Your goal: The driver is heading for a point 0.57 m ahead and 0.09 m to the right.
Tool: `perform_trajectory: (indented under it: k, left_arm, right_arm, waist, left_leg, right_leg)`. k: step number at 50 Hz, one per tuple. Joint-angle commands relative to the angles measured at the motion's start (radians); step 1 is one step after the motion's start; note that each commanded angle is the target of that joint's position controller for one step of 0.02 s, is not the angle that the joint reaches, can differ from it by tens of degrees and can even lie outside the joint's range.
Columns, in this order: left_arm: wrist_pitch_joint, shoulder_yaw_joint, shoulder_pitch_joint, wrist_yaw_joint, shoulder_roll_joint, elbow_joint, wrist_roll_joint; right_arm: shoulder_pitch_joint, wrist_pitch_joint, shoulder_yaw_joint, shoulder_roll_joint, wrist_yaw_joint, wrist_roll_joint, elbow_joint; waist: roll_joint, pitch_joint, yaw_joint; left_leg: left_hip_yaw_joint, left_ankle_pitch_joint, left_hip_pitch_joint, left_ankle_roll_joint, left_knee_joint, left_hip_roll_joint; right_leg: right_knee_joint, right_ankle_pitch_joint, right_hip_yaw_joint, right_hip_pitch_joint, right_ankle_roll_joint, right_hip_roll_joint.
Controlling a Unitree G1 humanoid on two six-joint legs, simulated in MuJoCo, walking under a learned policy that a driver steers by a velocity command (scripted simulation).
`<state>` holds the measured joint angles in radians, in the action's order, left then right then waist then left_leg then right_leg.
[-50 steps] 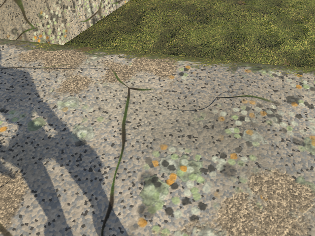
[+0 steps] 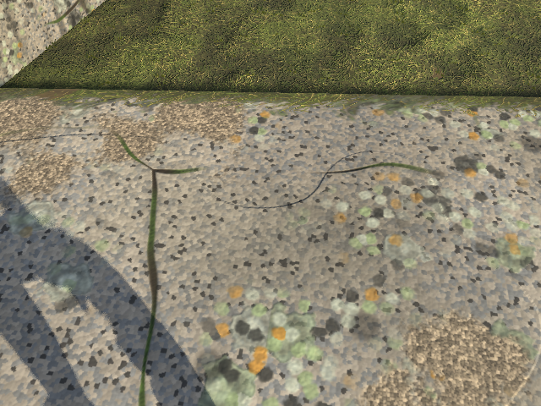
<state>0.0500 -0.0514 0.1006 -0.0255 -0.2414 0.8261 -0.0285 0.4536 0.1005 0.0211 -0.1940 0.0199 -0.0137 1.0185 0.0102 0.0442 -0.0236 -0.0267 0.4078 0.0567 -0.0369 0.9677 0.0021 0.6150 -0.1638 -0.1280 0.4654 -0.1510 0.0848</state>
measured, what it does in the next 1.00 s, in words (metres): walks ahead, turning right: left foot, then right foot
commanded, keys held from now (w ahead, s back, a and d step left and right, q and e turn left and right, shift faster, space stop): w+e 0.56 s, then w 0.02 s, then no key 0.42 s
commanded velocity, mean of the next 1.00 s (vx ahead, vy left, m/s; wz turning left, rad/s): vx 0.38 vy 0.00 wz -0.42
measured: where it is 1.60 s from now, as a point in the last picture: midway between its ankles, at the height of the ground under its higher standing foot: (300, 377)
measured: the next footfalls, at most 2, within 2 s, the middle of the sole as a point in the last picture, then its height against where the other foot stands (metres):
left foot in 0.46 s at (249, 398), level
right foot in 0.92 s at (350, 367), level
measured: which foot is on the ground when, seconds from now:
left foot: up 0.00-0.44, down 0.46-0.94, up 0.96-1.00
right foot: down 0.00-0.46, up 0.48-0.90, down 0.92-1.00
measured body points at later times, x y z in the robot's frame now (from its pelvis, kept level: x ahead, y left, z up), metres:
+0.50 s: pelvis +0.30 +0.01 +0.01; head +0.34 +0.00 +0.45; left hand +0.33 +0.29 -0.12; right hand +0.48 -0.26 -0.07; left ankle +0.44 +0.08 -0.72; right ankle +0.10 -0.04 -0.69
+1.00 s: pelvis +0.47 -0.06 +0.02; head +0.49 -0.09 +0.47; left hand +0.72 +0.07 -0.09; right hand +0.38 -0.29 -0.13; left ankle +0.45 +0.08 -0.69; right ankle +0.51 -0.16 -0.71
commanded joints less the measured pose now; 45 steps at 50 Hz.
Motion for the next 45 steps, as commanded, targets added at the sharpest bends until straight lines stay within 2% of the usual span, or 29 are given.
perform_trajectory:
  k: [1, 2, 3, 4, 6, 7, 10, 14, 18, 20, 21, 22, 23, 24, 25, 26, 27, 28, 29, 30, 32, 34, 36, 38, 41, 43, 45]
  left_arm:
    - [-0.006, -0.062, 0.205, 0.004, -0.193, 0.017, 0.029]
    - [-0.001, -0.051, 0.180, 0.004, -0.147, 0.014, 0.023]
    - [0.006, -0.042, 0.175, 0.010, -0.128, 0.016, 0.020]
    - [0.012, -0.036, 0.171, 0.014, -0.116, 0.019, 0.021]
    - [0.028, -0.036, 0.207, 0.015, -0.127, 0.027, 0.027]
    - [0.033, -0.037, 0.227, 0.013, -0.134, 0.030, 0.026]
    - [0.029, -0.037, 0.286, 0.018, -0.137, 0.034, 0.030]
    - [0.021, -0.041, 0.376, 0.022, -0.143, 0.039, 0.028]
    - [0.014, -0.046, 0.416, 0.035, -0.162, 0.027, 0.016]
    - [0.010, -0.053, 0.378, 0.045, -0.180, 0.008, 0.010]
    - [0.010, -0.056, 0.341, 0.045, -0.192, -0.004, 0.009]
    - [0.014, -0.057, 0.324, 0.039, -0.200, -0.010, 0.009]
    - [0.021, -0.056, 0.307, 0.028, -0.195, -0.017, 0.019]
    - [0.028, -0.032, 0.324, 0.024, -0.106, -0.056, 0.030]
    - [0.018, -0.023, 0.455, 0.027, -0.062, -0.081, 0.056]
    - [-0.004, -0.033, 0.414, 0.038, -0.146, -0.041, 0.018]
    - [-0.007, -0.035, 0.331, 0.027, -0.146, -0.049, 0.007]
    - [-0.010, -0.032, 0.297, 0.018, -0.123, -0.057, 0.007]
    - [-0.017, -0.031, 0.278, 0.007, -0.112, -0.060, -0.006]
    - [-0.029, -0.029, 0.288, 0.000, -0.098, -0.058, -0.010]
    - [-0.042, -0.028, 0.290, -0.002, -0.081, -0.061, -0.010]
    - [-0.043, -0.025, 0.264, -0.005, -0.070, -0.071, -0.011]
    - [-0.042, -0.016, 0.203, -0.009, -0.058, -0.092, -0.010]
    - [-0.042, 0.001, 0.148, -0.016, -0.037, -0.105, -0.006]
    - [-0.037, 0.014, 0.080, -0.012, -0.035, -0.116, -0.006]
    - [-0.031, 0.014, 0.072, -0.003, -0.050, -0.116, -0.006]
    - [-0.016, 0.012, 0.129, 0.006, -0.056, -0.091, -0.016]
  right_arm:
    - [-0.082, 0.036, 0.031, -0.155, -0.018, -0.002, -0.161]
    - [-0.103, 0.040, 0.031, -0.151, -0.020, -0.003, -0.169]
    - [-0.121, 0.029, 0.031, -0.143, -0.023, -0.017, -0.180]
    - [-0.110, 0.011, 0.027, -0.124, -0.028, -0.027, -0.185]
    - [-0.115, -0.018, 0.024, -0.101, -0.034, -0.041, -0.205]
    - [-0.145, -0.029, 0.025, -0.099, -0.037, -0.044, -0.220]
    - [-0.307, -0.045, 0.021, -0.099, -0.038, -0.040, -0.289]
    - [-0.462, -0.045, 0.010, -0.095, -0.047, -0.026, -0.349]
    - [-0.557, -0.040, 0.009, -0.119, -0.044, -0.017, -0.403]
    - [-0.520, -0.032, 0.014, -0.139, -0.041, -0.015, -0.405]
    - [-0.455, -0.028, 0.021, -0.157, -0.035, -0.012, -0.389]
    - [-0.344, -0.020, 0.034, -0.184, -0.025, -0.011, -0.356]
    - [-0.206, -0.008, 0.047, -0.219, -0.012, -0.021, -0.327]
    - [-0.043, -0.004, 0.063, -0.293, 0.008, -0.049, -0.327]
    - [-0.092, -0.018, 0.079, -0.353, 0.004, -0.055, -0.329]
    - [-0.152, -0.031, 0.066, -0.246, -0.003, -0.038, -0.342]
    - [-0.207, -0.031, 0.045, -0.167, -0.006, -0.028, -0.346]
    - [-0.226, -0.028, 0.037, -0.142, -0.010, -0.031, -0.337]
    - [-0.210, -0.021, 0.034, -0.137, -0.010, -0.027, -0.321]
    - [-0.204, -0.014, 0.032, -0.135, -0.011, -0.020, -0.305]
    - [-0.166, 0.010, 0.032, -0.139, -0.020, -0.007, -0.281]
    - [-0.158, 0.020, 0.034, -0.150, -0.025, -0.003, -0.266]
    - [-0.161, 0.012, 0.033, -0.154, -0.025, -0.003, -0.255]
    - [-0.170, 0.000, 0.031, -0.154, -0.026, -0.001, -0.245]
    - [-0.121, -0.014, 0.037, -0.176, -0.026, 0.003, -0.214]
    - [-0.101, -0.024, 0.042, -0.189, -0.023, 0.005, -0.196]
    - [-0.106, -0.037, 0.043, -0.189, -0.017, 0.014, -0.184]
  waist:
    - [-0.029, -0.134, 0.078]
    - [0.040, -0.075, 0.047]
    - [0.050, -0.044, 0.023]
    - [0.042, -0.040, -0.002]
    - [0.025, -0.019, -0.017]
    - [0.019, 0.000, -0.012]
    - [-0.027, 0.040, 0.028]
    - [-0.062, 0.002, 0.095]
    - [-0.072, -0.010, 0.120]
    - [-0.086, -0.016, 0.088]
    - [-0.093, -0.036, 0.051]
    - [-0.081, -0.093, 0.005]
    - [-0.038, -0.173, -0.066]
    - [0.076, -0.338, -0.108]
    - [0.316, -0.415, -0.011]
    - [0.113, -0.286, 0.001]
    - [0.024, -0.160, 0.000]
    - [0.009, -0.100, 0.015]
    - [0.047, -0.071, 0.020]
    - [0.076, -0.043, 0.039]
    - [0.075, -0.056, 0.055]
    - [0.085, -0.068, 0.064]
    - [0.107, -0.061, 0.060]
    - [0.120, -0.064, 0.051]
    - [0.123, -0.075, 0.020]
    - [0.124, -0.073, 0.015]
    - [0.087, -0.082, 0.047]
  left_leg:
    - [0.107, -0.141, 0.595, -0.022, 0.477, 0.038]
    - [0.098, -0.168, 0.563, -0.024, 0.412, 0.068]
    - [0.101, -0.151, 0.537, -0.014, 0.361, 0.083]
    - [0.098, -0.140, 0.500, -0.003, 0.317, 0.093]
    - [0.074, -0.124, 0.507, 0.020, 0.217, 0.101]
    - [0.058, -0.145, 0.526, 0.031, 0.165, 0.105]
    - [0.023, -0.268, 0.591, 0.071, -0.032, 0.101]
    - [0.014, -0.419, 0.592, 0.079, -0.237, 0.051]
    - [0.032, -0.393, 0.598, 0.063, -0.334, 0.019]
    - [0.050, -0.347, 0.495, 0.044, -0.415, 0.002]
    - [0.047, -0.304, 0.371, 0.028, -0.453, -0.019]
    - [0.037, -0.285, 0.210, 0.009, -0.482, -0.041]
    - [0.074, -0.297, -0.004, -0.023, -0.527, 0.014]
    - [0.326, -0.118, -0.240, -0.071, -0.536, 0.278]
    - [0.777, -0.086, -0.386, -0.189, -0.652, 0.476]
    - [0.741, 0.028, -0.262, -0.178, -0.658, 0.430]
    - [0.566, -0.022, -0.124, -0.152, -0.679, 0.373]
    - [0.438, -0.141, -0.034, -0.132, -0.709, 0.327]
    - [0.350, -0.223, 0.022, -0.119, -0.729, 0.286]
    - [0.276, -0.386, 0.070, -0.114, -0.737, 0.261]
    - [0.188, -0.778, 0.080, -0.137, -0.708, 0.260]
    - [0.110, -0.959, 0.066, -0.149, -0.697, 0.253]
    - [0.043, -0.995, 0.072, -0.144, -0.703, 0.228]
    - [-0.026, -0.985, 0.103, -0.128, -0.699, 0.190]
    - [-0.038, -0.965, 0.087, -0.118, -0.667, 0.193]
    - [-0.011, -0.929, 0.052, -0.111, -0.619, 0.213]
    - [-0.003, -0.832, 0.045, -0.084, -0.512, 0.197]
  right_leg:
    - [-0.370, -0.017, 0.688, -0.536, -0.237, -0.394]
    - [-0.395, 0.062, 0.594, -0.423, -0.203, -0.347]
    - [-0.407, 0.112, 0.532, -0.349, -0.186, -0.306]
    - [-0.423, 0.139, 0.477, -0.293, -0.174, -0.272]
    - [-0.439, 0.172, 0.425, -0.253, -0.166, -0.238]
    - [-0.453, 0.169, 0.410, -0.234, -0.163, -0.224]
    - [-0.469, 0.224, 0.385, -0.236, -0.131, -0.187]
    - [-0.403, 0.360, 0.387, -0.352, -0.073, -0.169]
    - [-0.316, 0.471, 0.449, -0.481, -0.063, -0.202]
    - [-0.267, 0.500, 0.473, -0.480, -0.038, -0.208]
    - [-0.216, 0.564, 0.469, -0.443, -0.015, -0.198]
    - [-0.101, 0.633, 0.459, -0.414, 0.006, -0.170]
    - [0.087, 0.556, 0.419, -0.328, 0.028, -0.114]
    - [0.366, 0.192, 0.343, -0.192, 0.045, -0.056]
    - [0.589, -0.420, 0.245, 0.088, 0.071, 0.070]
    - [0.667, -0.328, 0.244, 0.169, 0.065, -0.033]
    - [0.641, -0.232, 0.235, 0.159, 0.072, -0.061]
    - [0.607, -0.189, 0.224, 0.139, 0.081, -0.089]
    - [0.576, -0.174, 0.218, 0.118, 0.087, -0.107]
    - [0.562, -0.173, 0.212, 0.089, 0.096, -0.107]
    - [0.545, -0.183, 0.207, 0.067, 0.109, -0.083]
    - [0.495, -0.141, 0.205, 0.091, 0.120, -0.067]
    - [0.383, -0.076, 0.185, 0.098, 0.130, -0.065]
    - [0.231, 0.006, 0.144, 0.026, 0.132, -0.068]
    - [0.076, 0.059, 0.101, -0.069, 0.123, -0.063]
    - [0.005, 0.041, 0.100, -0.100, 0.105, -0.066]
    - [-0.152, 0.104, 0.100, -0.204, 0.077, -0.059]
